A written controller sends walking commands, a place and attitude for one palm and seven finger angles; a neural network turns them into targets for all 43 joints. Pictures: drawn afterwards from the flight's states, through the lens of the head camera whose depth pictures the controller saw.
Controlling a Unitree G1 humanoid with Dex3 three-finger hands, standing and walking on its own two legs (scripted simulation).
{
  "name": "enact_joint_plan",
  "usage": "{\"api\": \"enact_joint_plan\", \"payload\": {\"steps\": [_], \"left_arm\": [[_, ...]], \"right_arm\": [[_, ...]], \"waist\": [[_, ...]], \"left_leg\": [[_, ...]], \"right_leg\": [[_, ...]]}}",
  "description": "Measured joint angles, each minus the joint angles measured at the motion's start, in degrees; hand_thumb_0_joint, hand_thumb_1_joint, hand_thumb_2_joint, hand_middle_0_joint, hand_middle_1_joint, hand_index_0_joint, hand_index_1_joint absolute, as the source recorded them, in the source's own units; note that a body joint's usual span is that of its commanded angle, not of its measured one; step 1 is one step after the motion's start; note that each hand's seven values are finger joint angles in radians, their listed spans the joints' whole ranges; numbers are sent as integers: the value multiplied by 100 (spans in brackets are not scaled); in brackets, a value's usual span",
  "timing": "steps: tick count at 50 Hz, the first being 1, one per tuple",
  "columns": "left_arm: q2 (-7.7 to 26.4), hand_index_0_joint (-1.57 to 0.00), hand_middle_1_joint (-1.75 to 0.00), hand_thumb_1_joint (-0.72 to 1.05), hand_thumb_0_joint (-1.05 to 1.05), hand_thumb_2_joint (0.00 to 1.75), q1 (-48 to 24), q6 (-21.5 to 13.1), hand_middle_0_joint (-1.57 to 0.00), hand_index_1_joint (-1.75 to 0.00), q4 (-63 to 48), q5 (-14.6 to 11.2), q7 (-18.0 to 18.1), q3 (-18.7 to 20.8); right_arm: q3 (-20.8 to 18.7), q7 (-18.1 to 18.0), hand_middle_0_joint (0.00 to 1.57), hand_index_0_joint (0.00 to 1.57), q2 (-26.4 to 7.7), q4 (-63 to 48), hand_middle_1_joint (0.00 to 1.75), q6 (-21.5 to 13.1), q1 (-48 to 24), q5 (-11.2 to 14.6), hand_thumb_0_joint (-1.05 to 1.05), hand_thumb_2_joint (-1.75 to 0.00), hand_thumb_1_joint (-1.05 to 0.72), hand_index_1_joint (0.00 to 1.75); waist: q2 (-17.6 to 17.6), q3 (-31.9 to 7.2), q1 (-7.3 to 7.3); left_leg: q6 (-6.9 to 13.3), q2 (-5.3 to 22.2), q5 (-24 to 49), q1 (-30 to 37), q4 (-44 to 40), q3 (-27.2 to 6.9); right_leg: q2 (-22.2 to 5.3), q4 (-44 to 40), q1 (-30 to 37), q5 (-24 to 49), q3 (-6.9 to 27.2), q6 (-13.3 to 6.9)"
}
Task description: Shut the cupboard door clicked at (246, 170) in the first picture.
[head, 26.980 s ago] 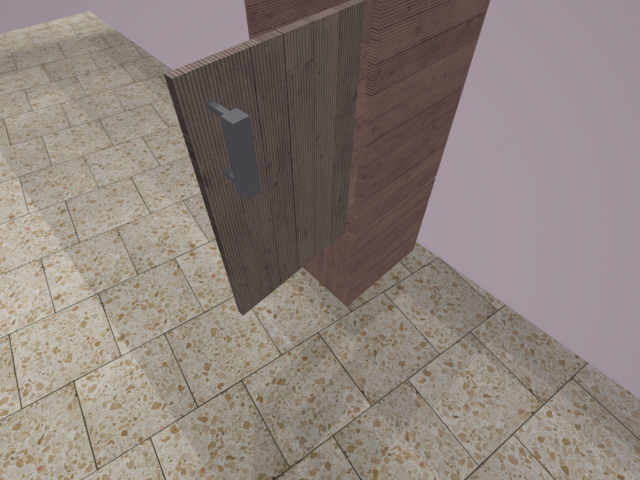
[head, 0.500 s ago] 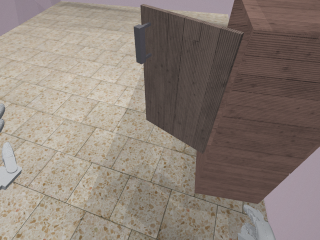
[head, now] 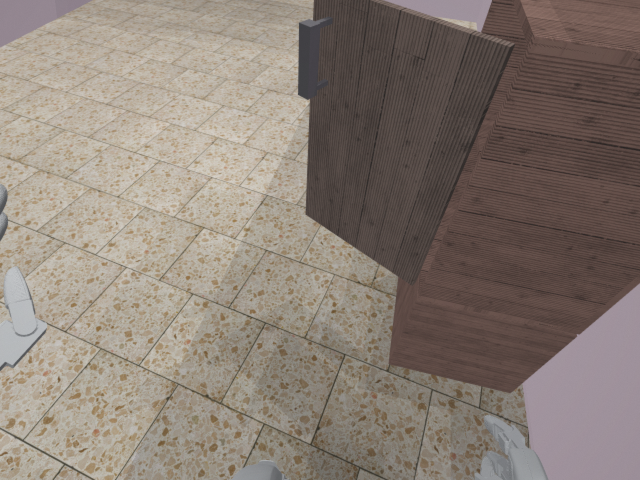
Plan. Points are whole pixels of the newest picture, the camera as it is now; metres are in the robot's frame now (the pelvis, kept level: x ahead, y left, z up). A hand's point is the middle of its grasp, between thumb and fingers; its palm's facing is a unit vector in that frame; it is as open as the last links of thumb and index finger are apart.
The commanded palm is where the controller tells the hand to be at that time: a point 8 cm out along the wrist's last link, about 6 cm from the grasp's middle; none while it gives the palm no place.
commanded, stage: step back with the hand held close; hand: left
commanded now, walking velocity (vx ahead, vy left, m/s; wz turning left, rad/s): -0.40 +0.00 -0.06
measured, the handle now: (316, 57) +0.81 +0.07 +0.15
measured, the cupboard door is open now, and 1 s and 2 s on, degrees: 62 62 62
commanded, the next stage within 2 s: stop stepping back and stand still in 0.36 s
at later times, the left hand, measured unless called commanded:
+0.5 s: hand out of the picture +0.16 +0.26 +0.19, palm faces +0.30 -0.88 -0.38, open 7.4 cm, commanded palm +0.08 +0.32 +0.19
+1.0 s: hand out of the picture +0.07 +0.27 +0.20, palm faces +0.21 -0.86 -0.47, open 7.4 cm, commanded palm +0.03 +0.34 +0.19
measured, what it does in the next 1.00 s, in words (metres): walks backwards: right foot, then left foot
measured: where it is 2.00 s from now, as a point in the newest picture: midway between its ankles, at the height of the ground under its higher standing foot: outside the picture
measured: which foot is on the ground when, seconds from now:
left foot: down 0.00-0.58, up 0.60-0.70, down 0.72-1.00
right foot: down 0.00-0.08, up 0.10-0.30, down 0.32-0.76, up 0.78-0.98, down 1.00-1.00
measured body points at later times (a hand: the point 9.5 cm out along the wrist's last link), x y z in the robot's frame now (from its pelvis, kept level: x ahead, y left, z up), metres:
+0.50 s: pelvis -0.08 +0.03 +0.00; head -0.08 +0.07 +0.45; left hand +0.13 +0.31 +0.21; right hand +0.08 -0.21 -0.06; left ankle +0.11 +0.09 -0.72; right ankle -0.14 -0.12 -0.72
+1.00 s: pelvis -0.16 +0.06 +0.02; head -0.17 +0.09 +0.47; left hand +0.05 +0.32 +0.22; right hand -0.05 -0.16 -0.06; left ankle -0.04 +0.14 -0.71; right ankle -0.20 +0.01 -0.72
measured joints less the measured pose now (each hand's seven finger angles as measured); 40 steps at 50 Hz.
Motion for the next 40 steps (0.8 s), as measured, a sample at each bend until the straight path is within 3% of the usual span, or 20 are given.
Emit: {"api": "enact_joint_plan", "payload": {"steps": [4,6,8,11,14,16,18,20,21,23,25,27,29,30,31,33,35,37,39,40], "left_arm": [[52,-21,-30,89,1,89,-82,-9,-21,-30,-152,6,46,-72],[136,-21,-30,88,1,89,-153,-48,-21,-30,-111,12,16,46],[286,-21,-30,88,1,89,-221,-55,-21,-30,-65,-22,-35,198],[341,-21,-30,89,1,89,-98,-101,-21,-30,-66,-171,-26,377],[211,-21,-30,89,1,89,56,-116,-21,-30,-129,-275,-11,375],[178,-21,-30,89,1,90,0,-133,-20,-30,-176,-267,-14,319],[29,-21,-30,89,1,90,-268,-104,-20,-30,-64,-202,-46,49],[-6,-21,-30,89,1,90,-468,-21,-20,-30,-2,-150,-85,-193],[17,-21,-30,89,1,90,-490,23,-21,-30,-17,-133,-111,-240],[149,-21,-30,89,1,89,-464,81,-21,-30,-56,-150,-180,-223],[334,-21,-30,89,1,89,-435,46,-21,-30,23,-214,-272,-93],[506,-21,-30,89,1,89,-299,69,-21,-30,119,-286,-330,114],[635,-21,-30,89,1,89,-30,166,-21,-30,72,-363,-332,267],[685,-21,-30,89,1,89,185,206,-21,-30,-47,-378,-308,330],[707,-21,-30,89,1,89,444,245,-21,-30,-214,-372,-268,386],[572,-21,-30,89,1,89,889,305,-21,-30,-513,-307,-153,431],[278,-21,-30,89,1,89,850,306,-21,-30,-520,-193,6,310],[8,-21,-30,88,1,89,181,325,-21,-30,-194,-103,141,97],[-154,-21,-30,89,1,89,-671,426,-21,-30,357,-68,221,-25],[-226,-21,-30,89,1,90,-928,508,-21,-30,581,-63,235,-30]], "right_arm": [[2,-75,20,20,-8,16,29,67,-40,11,1,-90,-90,30],[-15,-127,20,20,27,-33,29,-6,-72,13,1,-90,-90,30],[-54,-124,20,20,126,-32,29,-110,-59,0,1,-90,-90,30],[-36,-22,20,20,270,42,29,-245,-72,-8,1,-90,-90,30],[62,41,20,20,355,54,29,-356,-154,-60,1,-90,-90,30],[140,60,20,20,396,25,30,-373,-296,-99,1,-90,-90,30],[155,39,20,20,364,147,30,-333,-445,-124,1,-90,-90,30],[174,0,20,20,363,218,30,-275,-415,-85,1,-90,-90,30],[193,-25,20,20,346,197,30,-230,-376,-77,1,-90,-90,30],[176,-69,20,20,295,109,30,-144,-307,-48,1,-90,-90,30],[101,-80,20,20,305,45,30,-70,-267,-27,1,-90,-90,30],[33,-73,20,20,300,-74,30,-14,-182,-55,1,-90,-90,30],[-24,-42,20,20,246,-196,30,0,-36,-23,1,-90,-90,30],[-40,-25,20,20,210,-214,29,2,57,3,1,-90,-90,30],[-47,-11,20,20,173,-179,29,18,158,9,1,-90,-90,30],[-30,-15,20,20,60,-24,29,79,366,-30,1,-90,-90,30],[-10,-78,20,20,-118,100,30,51,550,-54,1,-90,-90,30],[-83,-176,20,20,-275,231,29,-86,622,8,1,-90,-90,30],[-74,-255,20,20,-149,469,29,-134,463,86,1,-90,-90,30],[-34,-245,20,20,-48,528,29,-146,379,84,1,-90,-90,30]], "waist": [[-47,8,-72],[99,69,-151],[213,60,-204],[208,-114,-70],[150,-266,131],[-7,-268,289],[106,-152,317],[68,-146,231],[67,-166,157],[146,-184,-47],[135,-174,-261],[163,-180,-439],[194,-137,-559],[139,-134,-537],[15,-178,-412],[-229,-352,-29],[-200,-491,221],[33,-480,210],[-108,-239,129],[-168,-183,56]], "left_leg": [[157,3,679,49,-287,15],[357,153,1130,4,-387,-10],[386,300,1540,-27,-552,-53],[340,391,1700,-32,-863,16],[307,468,1946,-29,-1234,269],[236,482,2034,-127,-1269,556],[26,541,1750,-141,-1117,529],[-104,430,1340,-72,-1045,446],[-112,405,1493,-24,-1106,412],[129,418,2266,39,-1266,328],[379,380,2353,26,-1329,275],[250,359,2249,-36,-1491,176],[48,309,1727,-138,-1472,93],[-87,247,1178,-260,-1145,82],[-189,141,733,-379,-473,29],[-238,-8,254,-310,698,-29],[-191,59,223,263,469,-37],[-1,118,421,635,-110,-212],[221,-64,623,674,-68,-211],[231,-105,704,731,-180,-201]], "right_leg": [[-54,1,-71,-78,-71,35],[166,551,-162,-563,-56,-11],[382,1204,-95,-1008,-99,-69],[431,1133,363,-1541,-246,-172],[319,-26,1067,-1452,-309,-215],[151,-792,1346,-1016,-82,-326],[202,-728,1295,-727,7,-137],[145,-628,1315,-749,46,18],[143,-563,1312,-783,56,62],[215,-389,1282,-864,24,102],[255,-150,1170,-1216,-22,-64],[360,-68,1064,-1654,-172,-288],[386,-318,1084,-1465,-243,-387],[314,-391,1074,-1247,-255,-346],[192,-367,1015,-1077,-209,-357],[-100,-321,896,-766,-90,-439],[-320,-292,841,-628,-226,-284],[-357,-36,736,-730,-454,-57],[-319,223,720,-907,-192,-21],[-216,474,647,-1100,-59,-41]]}}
